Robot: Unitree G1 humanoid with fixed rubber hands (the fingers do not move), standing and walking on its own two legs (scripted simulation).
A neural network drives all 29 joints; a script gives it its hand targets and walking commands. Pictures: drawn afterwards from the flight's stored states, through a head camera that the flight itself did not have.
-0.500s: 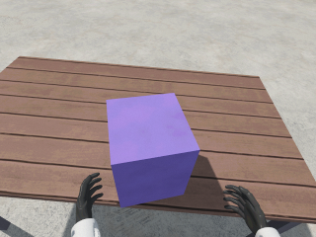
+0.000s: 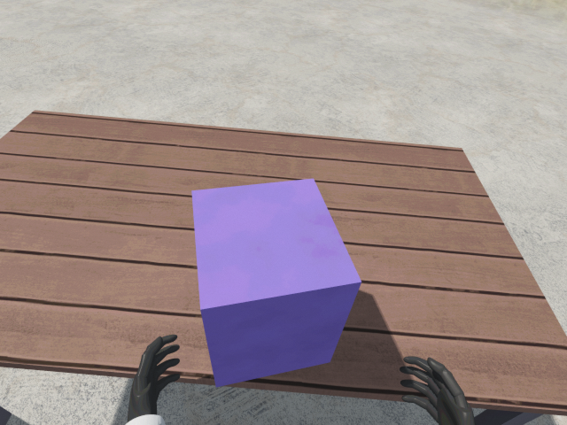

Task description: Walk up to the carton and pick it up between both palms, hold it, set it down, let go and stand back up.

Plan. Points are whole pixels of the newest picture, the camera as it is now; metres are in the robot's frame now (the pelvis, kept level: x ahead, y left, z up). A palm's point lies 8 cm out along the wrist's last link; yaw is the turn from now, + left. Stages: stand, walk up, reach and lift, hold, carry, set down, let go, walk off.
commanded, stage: set down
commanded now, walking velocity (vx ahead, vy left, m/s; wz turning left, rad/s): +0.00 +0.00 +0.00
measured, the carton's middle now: (265, 281) +0.37 +0.05 -0.01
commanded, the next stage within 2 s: let go in 1.44 s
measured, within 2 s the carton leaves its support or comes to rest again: neither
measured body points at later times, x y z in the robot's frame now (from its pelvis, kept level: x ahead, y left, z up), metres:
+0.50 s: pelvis +0.01 +0.00 +0.00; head +0.00 +0.02 +0.45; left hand +0.19 +0.20 -0.05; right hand +0.19 -0.22 -0.06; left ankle +0.02 +0.17 -0.74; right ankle +0.00 -0.10 -0.74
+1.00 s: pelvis +0.01 +0.01 +0.00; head +0.01 +0.03 +0.45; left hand +0.18 +0.22 -0.08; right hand +0.19 -0.20 -0.07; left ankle +0.02 +0.17 -0.74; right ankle +0.00 -0.10 -0.74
